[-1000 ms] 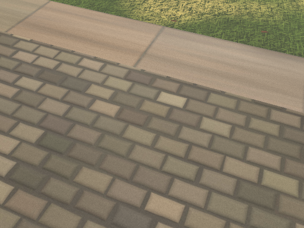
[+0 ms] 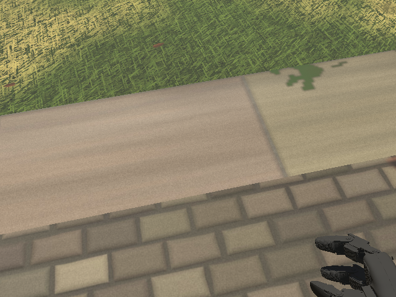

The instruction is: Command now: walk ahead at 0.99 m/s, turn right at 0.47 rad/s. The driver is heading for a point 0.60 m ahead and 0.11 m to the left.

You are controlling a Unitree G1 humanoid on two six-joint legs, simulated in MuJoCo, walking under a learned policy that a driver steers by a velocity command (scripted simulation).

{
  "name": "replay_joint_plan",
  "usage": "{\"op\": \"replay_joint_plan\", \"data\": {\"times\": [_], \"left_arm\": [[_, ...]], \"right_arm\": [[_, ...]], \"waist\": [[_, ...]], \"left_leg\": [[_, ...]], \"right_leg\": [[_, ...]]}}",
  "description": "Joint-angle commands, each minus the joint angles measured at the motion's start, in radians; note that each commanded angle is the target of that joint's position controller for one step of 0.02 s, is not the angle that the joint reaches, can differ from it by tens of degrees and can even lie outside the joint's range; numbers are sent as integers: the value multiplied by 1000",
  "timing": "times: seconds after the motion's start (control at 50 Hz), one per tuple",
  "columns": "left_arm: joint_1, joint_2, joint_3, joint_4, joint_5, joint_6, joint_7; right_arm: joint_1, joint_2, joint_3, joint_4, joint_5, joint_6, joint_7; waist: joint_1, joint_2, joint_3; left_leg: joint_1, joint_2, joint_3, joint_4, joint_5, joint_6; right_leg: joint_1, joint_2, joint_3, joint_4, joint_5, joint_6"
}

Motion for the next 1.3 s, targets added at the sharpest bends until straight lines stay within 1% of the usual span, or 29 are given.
{"op": "replay_joint_plan", "data": {"times": [0.02, 0.04, 0.06, 0.08, 0.1, 0.14, 0.26, 0.32, 0.4, 0.44, 0.46, 0.48, 0.5, 0.52, 0.56, 0.58, 0.7, 0.84, 0.86, 0.88, 0.9, 0.92, 0.96, 1.02, 1.08, 1.14, 1.16, 1.2, 1.3], "left_arm": [[-136, 138, 25, -75, 36, -17, 5], [69, -57, -22, -111, -22, -16, -4], [9, 25, -31, -104, -4, -16, 5], [-109, 62, -22, -116, 3, -9, 2], [-182, 69, -24, -135, 16, -5, -9], [-222, 31, -35, -176, 31, 11, -34], [-438, 14, -75, -295, 44, 23, -58], [-558, -22, -101, -328, 30, 12, -80], [-545, 26, -85, -319, 41, 7, -54], [-236, 78, -60, -219, 54, -4, -28], [-69, 122, -40, -162, 69, -11, -12], [22, 209, -23, -141, 79, -16, 2], [27, 234, -3, -143, 58, -7, -9], [-40, 163, -4, -152, 21, 2, -11], [-146, 38, -35, -119, 18, -12, -10], [-158, 16, -41, -112, 12, -15, -2], [-236, 33, -45, -62, 2, -33, -11], [-153, 57, -34, 13, -13, -2, 7], [-89, 61, -31, 22, -6, 5, 11], [61, -6, -46, 42, -17, 14, 20], [122, -27, -48, 78, -27, 45, 25], [69, 4, -42, 74, -9, 66, 25], [-46, -4, -40, 62, 10, 92, 26], [-58, -37, -50, 84, 8, 117, 32], [-69, -54, -54, 111, -1, 126, 38], [-98, -31, -56, 117, 22, 118, 39], [-140, 13, -49, 104, 22, 112, 39], [-181, -29, -60, 115, 8, 94, 37], [-152, -37, -55, 138, -2, 76, 45]], "right_arm": [[583, -270, -117, 99, 3, -2, -52], [554, -346, -134, 114, -45, -11, -42], [486, -262, -132, 100, -23, -2, -15], [383, -180, -118, 96, -15, -6, -7], [356, -131, -108, 112, -16, -8, -1], [410, -77, -87, 176, -16, -16, -5], [466, -126, -89, 237, 20, -55, 1], [518, -149, -91, 258, 39, -65, 4], [588, -220, -97, 299, 32, -50, -5], [568, -255, -103, 311, 23, -23, -25], [554, -228, -96, 298, 30, -19, -31], [591, -102, -76, 260, 23, -20, -29], [752, -82, -72, 263, 94, -12, -35], [623, -142, -84, 256, 61, -6, -45], [454, -95, -71, 219, 38, -9, -33], [444, -82, -69, 222, 22, 7, -24], [389, -14, -49, 194, 8, 47, 0], [399, -88, -61, 249, -13, 20, -18], [428, -141, -72, 259, -14, 5, -22], [458, -184, -80, 255, -12, 4, -23], [453, -130, -62, 252, 20, 16, -21], [393, -111, -55, 237, 38, 25, -20], [284, -76, -41, 230, 17, 45, -36], [256, -77, -41, 250, 0, 57, -46], [259, -91, -49, 272, 11, 66, -44], [261, -80, -53, 285, 24, 86, -38], [284, -72, -55, 288, 32, 93, -35], [288, -46, -53, 313, 29, 94, -28], [332, -49, -53, 373, 18, 77, -30]], "waist": [[-371, -60, -312], [-184, 332, -416], [-210, 204, -379], [-191, 74, -193], [-184, -23, -117], [-141, 16, -50], [-109, 40, 96], [-144, 26, 107], [-118, 73, 22], [25, 109, -143], [88, 107, -230], [37, -126, -360], [-21, -281, -608], [-27, -67, -516], [-74, -35, -171], [-99, -43, -117], [-197, -115, -85], [-190, -42, -70], [-178, 44, -89], [-139, 204, -199], [-137, 220, -322], [-128, 138, -268], [-100, 71, -130], [-82, 98, -109], [-88, 94, -127], [-95, 39, -43], [-131, -24, 14], [-154, -106, 46], [-150, -41, 17]], "left_leg": [[797, 61, -61, 75, -301, 53], [1050, 395, -670, -52, -483, 211], [974, 361, -882, -219, -704, 220], [794, 316, -694, -250, -694, 203], [664, 274, -570, -255, -571, 189], [520, 206, -405, -280, -448, 159], [382, 146, -137, -461, -206, 152], [326, 122, -28, -569, 56, 131], [610, 155, 22, -363, 742, 106], [632, 141, 41, 54, 922, 66], [477, 103, 45, 330, 698, 46], [269, -23, 56, 707, -265, 39], [12, -142, -90, 1067, -628, 24], [-27, -51, -118, 1013, -497, 29], [-86, -5, -78, 841, -426, 7], [-52, 9, -80, 775, -428, -6], [225, -22, 31, 280, -165, -19], [432, -40, 28, -29, 94, 41], [505, 46, -42, -46, 496, 56], [639, 283, -233, 13, 1042, 187], [659, 370, -369, -17, 1053, 304], [580, 339, -353, -73, 816, 307], [403, 262, -281, -167, 424, 248], [301, 179, -189, -218, 184, 179], [293, 158, -187, -233, -78, 153], [166, 106, -180, -256, -473, 45], [177, 49, -133, -247, -474, 12], [391, 15, -79, -165, -263, 4], [405, 39, -95, -167, -183, 18]], "right_leg": [[-369, -150, -11, 720, 980, 17], [-746, 8, -93, 1107, -10, 72], [-866, -44, -93, 1135, 38, 44], [-891, -111, -100, 1082, 163, 43], [-871, -136, -116, 1034, 197, 44], [-848, -163, -100, 977, 186, 48], [-946, -218, -173, 629, 337, 93], [-708, -209, -317, 354, 538, 75], [-601, -118, -361, 244, 444, 32], [-304, -63, -352, 173, 418, 10], [-71, -163, -275, 174, 494, -6], [150, -463, -3, 274, 876, -19], [397, -663, 426, 230, 1119, -208], [262, -564, 266, 199, 1162, -166], [-59, -462, 50, 98, 1125, -98], [-162, -432, -8, 49, 1126, -82], [-467, -284, -287, -72, 1123, -20], [-385, -277, -256, 154, 816, 60], [-397, -215, -287, 287, 628, 91], [-464, -118, -324, 522, 108, 118], [-481, -73, -244, 657, -211, 131], [-508, -92, -195, 691, -227, 136], [-512, -132, -184, 643, -152, 148], [-403, -135, -224, 450, -63, 163], [-340, -132, -245, 289, 56, 157], [-273, -196, -164, 39, 193, 121], [-384, -250, -88, -12, 59, 97], [-585, -271, -56, -108, -58, 102], [-479, -237, -110, -76, 111, 109]]}}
